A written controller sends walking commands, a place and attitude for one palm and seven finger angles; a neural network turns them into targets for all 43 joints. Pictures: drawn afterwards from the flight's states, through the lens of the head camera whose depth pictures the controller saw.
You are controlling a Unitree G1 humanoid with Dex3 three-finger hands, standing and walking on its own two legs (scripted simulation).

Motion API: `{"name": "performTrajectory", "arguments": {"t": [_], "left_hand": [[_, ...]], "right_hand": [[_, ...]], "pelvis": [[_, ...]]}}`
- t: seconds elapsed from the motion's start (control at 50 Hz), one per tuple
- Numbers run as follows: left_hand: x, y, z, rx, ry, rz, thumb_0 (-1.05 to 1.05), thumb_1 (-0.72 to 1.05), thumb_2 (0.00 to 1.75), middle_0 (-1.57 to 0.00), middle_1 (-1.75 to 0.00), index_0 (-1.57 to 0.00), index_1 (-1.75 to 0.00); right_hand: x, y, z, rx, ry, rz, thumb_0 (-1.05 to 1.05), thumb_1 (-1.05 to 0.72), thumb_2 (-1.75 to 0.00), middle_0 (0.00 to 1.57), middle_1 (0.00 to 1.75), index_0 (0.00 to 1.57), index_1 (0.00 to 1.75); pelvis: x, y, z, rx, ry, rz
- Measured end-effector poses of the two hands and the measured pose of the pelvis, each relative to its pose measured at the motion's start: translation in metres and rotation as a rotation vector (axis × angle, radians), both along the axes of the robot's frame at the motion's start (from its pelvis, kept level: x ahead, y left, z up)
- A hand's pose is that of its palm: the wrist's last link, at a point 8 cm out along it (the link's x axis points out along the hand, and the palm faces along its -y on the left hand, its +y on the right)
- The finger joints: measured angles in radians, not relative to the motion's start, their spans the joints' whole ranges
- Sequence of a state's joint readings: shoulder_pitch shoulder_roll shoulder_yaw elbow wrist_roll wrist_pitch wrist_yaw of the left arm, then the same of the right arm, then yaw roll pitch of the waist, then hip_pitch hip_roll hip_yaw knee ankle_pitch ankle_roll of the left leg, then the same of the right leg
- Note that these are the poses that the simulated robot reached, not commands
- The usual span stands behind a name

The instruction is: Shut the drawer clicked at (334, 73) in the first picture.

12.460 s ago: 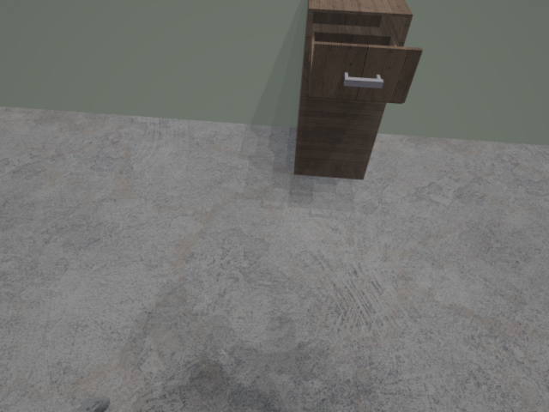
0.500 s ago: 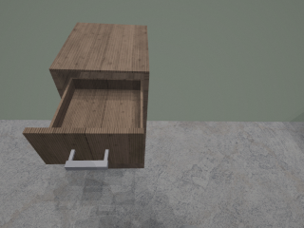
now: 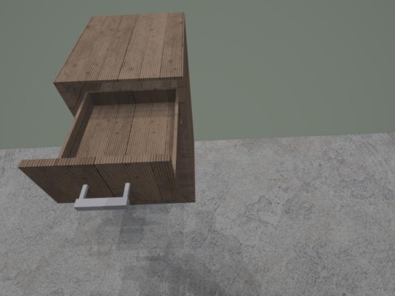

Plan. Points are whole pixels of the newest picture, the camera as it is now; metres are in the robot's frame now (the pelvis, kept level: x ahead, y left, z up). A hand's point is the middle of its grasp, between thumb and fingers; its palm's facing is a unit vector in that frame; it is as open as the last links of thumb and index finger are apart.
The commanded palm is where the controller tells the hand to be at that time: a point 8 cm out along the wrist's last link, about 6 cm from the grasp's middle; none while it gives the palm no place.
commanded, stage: come to a stop and stand still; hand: left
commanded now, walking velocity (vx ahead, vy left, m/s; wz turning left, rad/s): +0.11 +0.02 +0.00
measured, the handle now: (104, 196) +0.33 +0.26 -0.04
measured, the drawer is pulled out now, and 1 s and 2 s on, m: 0.30 0.30 0.30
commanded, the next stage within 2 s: look again from close up in 0.30 s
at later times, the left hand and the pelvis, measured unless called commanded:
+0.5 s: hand out of the picture -0.02 +0.16 -0.17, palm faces +0.00 -0.97 -0.23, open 7.3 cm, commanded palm none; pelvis -0.02 +0.00 +0.00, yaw -1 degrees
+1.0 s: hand out of the picture -0.01 +0.16 -0.17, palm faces +0.01 -0.98 -0.19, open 7.3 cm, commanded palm none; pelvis +0.00 +0.00 +0.00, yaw -1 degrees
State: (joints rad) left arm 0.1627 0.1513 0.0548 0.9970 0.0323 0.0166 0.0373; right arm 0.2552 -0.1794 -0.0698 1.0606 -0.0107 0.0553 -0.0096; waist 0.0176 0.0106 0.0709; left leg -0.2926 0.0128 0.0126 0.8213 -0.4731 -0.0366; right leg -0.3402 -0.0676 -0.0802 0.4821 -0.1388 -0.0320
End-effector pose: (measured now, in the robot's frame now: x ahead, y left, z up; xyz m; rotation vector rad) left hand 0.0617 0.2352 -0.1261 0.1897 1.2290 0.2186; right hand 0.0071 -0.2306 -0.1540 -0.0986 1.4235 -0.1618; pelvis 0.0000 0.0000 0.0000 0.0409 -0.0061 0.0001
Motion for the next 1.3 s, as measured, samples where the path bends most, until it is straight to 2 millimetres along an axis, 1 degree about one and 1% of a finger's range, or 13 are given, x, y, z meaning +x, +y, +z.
{"name": "performTrajectory", "arguments": {"t": [0.08,0.16,0.24,0.32,0.44,0.5,0.56,0.7,0.92,1.08,1.14,1.2,1.3], "left_hand": [[-0.028,0.015,-0.012,-0.024,0.028,0.021,0.00,0.91,0.90,-0.21,-0.30,-0.20,-0.30],[-0.054,0.024,-0.020,-0.055,0.075,0.034,0.00,0.91,0.90,-0.20,-0.30,-0.20,-0.30],[-0.073,0.024,-0.017,-0.073,0.106,0.042,0.00,0.91,0.90,-0.20,-0.30,-0.20,-0.30],[-0.084,0.014,-0.015,-0.072,0.149,0.030,0.00,0.91,0.90,-0.20,-0.30,-0.19,-0.30],[-0.080,-0.013,-0.013,-0.038,0.163,-0.003,0.00,0.91,0.90,-0.20,-0.30,-0.19,-0.30],[-0.082,-0.027,-0.009,-0.041,0.157,-0.029,0.00,0.92,0.90,-0.20,-0.30,-0.20,-0.30],[-0.086,-0.033,-0.007,-0.048,0.166,-0.034,0.01,0.93,0.90,-0.20,-0.30,-0.20,-0.30],[-0.079,-0.029,-0.019,-0.070,0.132,-0.007,0.01,0.93,0.90,-0.21,-0.30,-0.20,-0.30],[-0.071,-0.025,-0.012,-0.075,0.135,-0.022,0.01,0.92,0.90,-0.20,-0.30,-0.20,-0.30],[-0.070,-0.027,-0.016,-0.092,0.158,-0.013,0.00,0.92,0.90,-0.20,-0.30,-0.20,-0.30],[-0.070,-0.024,-0.021,-0.103,0.152,0.017,0.00,0.91,0.90,-0.20,-0.30,-0.20,-0.30],[-0.072,-0.016,-0.024,-0.113,0.147,0.062,0.00,0.91,0.90,-0.20,-0.30,-0.20,-0.30],[-0.079,0.006,-0.029,-0.132,0.179,0.113,0.00,0.91,0.90,-0.21,-0.30,-0.20,-0.30]], "right_hand": [[0.002,0.004,0.006,-0.042,-0.076,0.018,0.00,-0.91,-0.90,0.19,0.30,0.20,0.30],[-0.013,0.018,0.013,-0.061,-0.100,0.015,0.00,-0.91,-0.90,0.19,0.30,0.20,0.30],[-0.028,0.033,0.016,-0.032,-0.069,0.016,0.00,-0.91,-0.90,0.19,0.30,0.20,0.30],[-0.038,0.040,0.010,0.008,-0.039,-0.003,0.00,-0.91,-0.90,0.20,0.30,0.20,0.30],[-0.052,0.029,-0.009,0.059,0.028,-0.032,0.00,-0.91,-0.90,0.20,0.30,0.21,0.30],[-0.046,0.023,-0.009,0.065,0.020,-0.023,0.00,-0.91,-0.90,0.20,0.30,0.20,0.30],[-0.038,0.016,-0.005,0.053,-0.008,-0.018,0.01,-0.92,-0.90,0.20,0.30,0.20,0.30],[-0.026,0.013,-0.004,0.019,-0.070,0.008,0.01,-0.92,-0.90,0.19,0.30,0.20,0.30],[-0.037,0.027,0.001,0.042,-0.010,0.009,0.00,-0.92,-0.90,0.19,0.30,0.20,0.30],[-0.042,0.033,0.001,0.047,0.046,0.010,0.00,-0.91,-0.90,0.20,0.30,0.20,0.30],[-0.038,0.032,0.000,0.036,0.069,0.028,0.00,-0.91,-0.90,0.20,0.30,0.20,0.30],[-0.024,0.031,0.004,0.013,0.083,0.056,0.00,-0.91,-0.90,0.20,0.30,0.20,0.30],[0.027,0.036,0.015,-0.037,0.011,0.106,0.00,-0.91,-0.90,0.20,0.30,0.20,0.30]], "pelvis": [[-0.012,0.012,-0.004,-0.017,0.002,-0.011],[-0.019,0.021,-0.003,-0.025,-0.010,-0.012],[-0.017,0.021,0.003,-0.030,-0.008,-0.006],[-0.014,0.015,0.002,-0.017,-0.001,-0.018],[-0.013,-0.002,-0.005,-0.028,0.000,-0.030],[-0.017,-0.005,-0.003,-0.039,0.000,-0.026],[-0.018,-0.007,0.001,-0.034,-0.007,-0.026],[-0.012,-0.006,-0.005,-0.051,-0.033,-0.009],[-0.002,-0.003,0.002,-0.037,-0.014,-0.022],[0.008,0.000,0.000,-0.039,-0.010,-0.015],[0.014,0.004,-0.003,-0.053,-0.008,0.007],[0.021,0.011,-0.004,-0.064,-0.005,0.033],[0.036,0.032,-0.004,-0.057,-0.010,0.062]]}}
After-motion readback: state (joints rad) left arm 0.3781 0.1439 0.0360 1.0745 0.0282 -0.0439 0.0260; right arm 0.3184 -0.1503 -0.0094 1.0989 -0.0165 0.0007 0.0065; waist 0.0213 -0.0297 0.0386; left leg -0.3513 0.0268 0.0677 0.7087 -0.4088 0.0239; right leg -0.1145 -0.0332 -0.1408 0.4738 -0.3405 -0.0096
